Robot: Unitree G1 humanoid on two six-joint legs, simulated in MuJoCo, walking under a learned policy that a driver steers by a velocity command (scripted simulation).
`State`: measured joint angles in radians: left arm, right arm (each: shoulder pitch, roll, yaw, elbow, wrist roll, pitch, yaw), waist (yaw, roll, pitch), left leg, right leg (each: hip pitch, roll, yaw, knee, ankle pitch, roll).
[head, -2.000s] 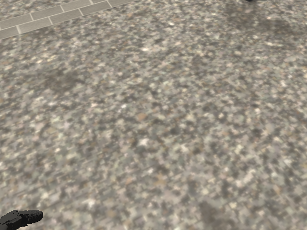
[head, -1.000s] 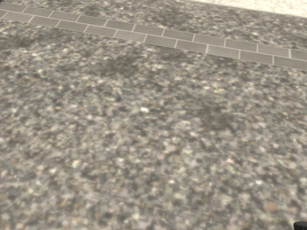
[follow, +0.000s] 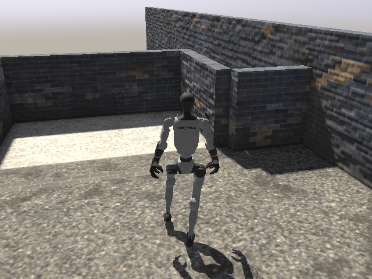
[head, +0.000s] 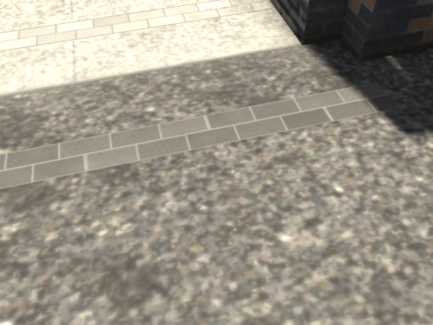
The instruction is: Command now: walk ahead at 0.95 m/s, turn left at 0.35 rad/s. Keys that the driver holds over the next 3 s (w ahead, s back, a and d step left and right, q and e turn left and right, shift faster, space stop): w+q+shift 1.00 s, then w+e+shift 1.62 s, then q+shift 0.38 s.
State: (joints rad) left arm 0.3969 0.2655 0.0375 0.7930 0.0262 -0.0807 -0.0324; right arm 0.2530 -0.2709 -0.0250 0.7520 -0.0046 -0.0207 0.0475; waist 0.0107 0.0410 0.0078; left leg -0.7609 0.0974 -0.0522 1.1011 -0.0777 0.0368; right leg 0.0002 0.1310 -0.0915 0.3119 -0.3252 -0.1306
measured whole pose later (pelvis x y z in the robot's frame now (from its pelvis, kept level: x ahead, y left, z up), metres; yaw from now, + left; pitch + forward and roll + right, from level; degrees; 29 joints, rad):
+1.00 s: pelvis +0.88 +0.15 -0.03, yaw +51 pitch +2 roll -2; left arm 0.57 0.27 0.03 0.92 0.03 -0.09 0.02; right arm -0.12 -0.31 0.00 0.57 -0.03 -0.01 0.10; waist 0.09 0.04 0.04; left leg -0.73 -0.01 0.16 0.79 -0.09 0.17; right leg 0.25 -0.01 -0.31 0.26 -0.45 0.07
